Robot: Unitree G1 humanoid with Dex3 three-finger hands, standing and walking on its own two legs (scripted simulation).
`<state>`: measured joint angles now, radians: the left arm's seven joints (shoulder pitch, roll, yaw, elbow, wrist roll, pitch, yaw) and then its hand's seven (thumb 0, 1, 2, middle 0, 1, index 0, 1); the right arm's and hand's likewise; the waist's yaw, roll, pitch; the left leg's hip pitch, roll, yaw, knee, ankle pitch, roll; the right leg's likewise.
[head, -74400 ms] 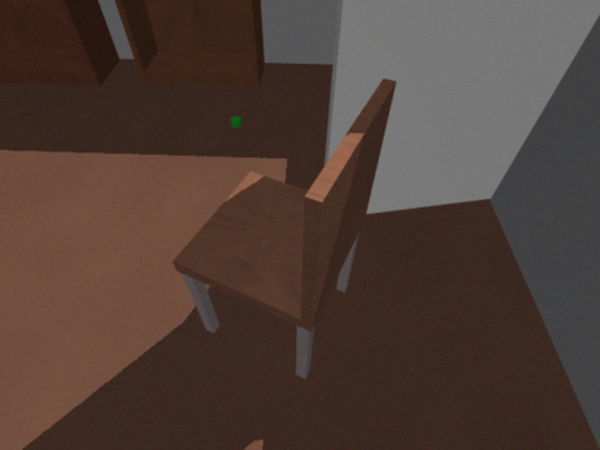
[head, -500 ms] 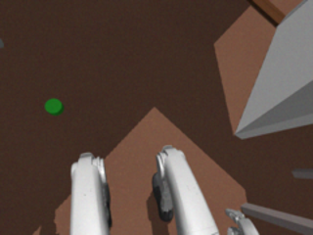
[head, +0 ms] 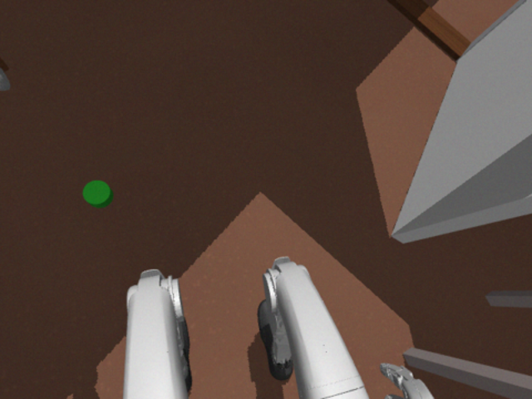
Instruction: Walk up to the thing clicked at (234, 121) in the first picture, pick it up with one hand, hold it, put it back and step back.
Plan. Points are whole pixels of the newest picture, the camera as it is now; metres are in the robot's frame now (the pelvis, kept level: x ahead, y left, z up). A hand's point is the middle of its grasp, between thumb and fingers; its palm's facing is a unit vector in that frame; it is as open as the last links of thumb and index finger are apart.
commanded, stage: go down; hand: left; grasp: from above
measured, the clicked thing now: (98, 194) +0.54 +0.31 -0.49
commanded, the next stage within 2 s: approach in 0.70 s
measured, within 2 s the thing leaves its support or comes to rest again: neither
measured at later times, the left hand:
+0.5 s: hand out of the picture +0.50 +0.36 -0.04, palm faces -0.43 -0.07 -0.90, open 14.1 cm
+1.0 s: hand out of the picture +0.50 +0.36 -0.05, palm faces -0.46 -0.07 -0.89, open 14.1 cm
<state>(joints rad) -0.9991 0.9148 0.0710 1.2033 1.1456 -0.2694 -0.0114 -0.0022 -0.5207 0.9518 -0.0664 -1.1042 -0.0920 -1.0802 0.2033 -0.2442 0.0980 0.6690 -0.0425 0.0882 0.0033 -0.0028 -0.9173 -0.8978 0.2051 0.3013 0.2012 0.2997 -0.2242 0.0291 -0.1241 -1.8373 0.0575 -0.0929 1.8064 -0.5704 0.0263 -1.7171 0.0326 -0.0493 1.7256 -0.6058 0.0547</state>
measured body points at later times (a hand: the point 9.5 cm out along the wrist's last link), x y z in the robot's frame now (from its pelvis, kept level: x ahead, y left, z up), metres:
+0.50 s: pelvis +0.01 +0.00 +0.02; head +0.22 +0.07 +0.41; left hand +0.52 +0.36 +0.01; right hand +0.06 -0.26 -0.09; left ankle +0.09 +0.11 -0.48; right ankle +0.09 -0.15 -0.48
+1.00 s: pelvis +0.01 +0.00 +0.02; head +0.23 +0.07 +0.40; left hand +0.52 +0.36 +0.00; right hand +0.06 -0.26 -0.09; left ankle +0.09 +0.11 -0.48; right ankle +0.09 -0.15 -0.48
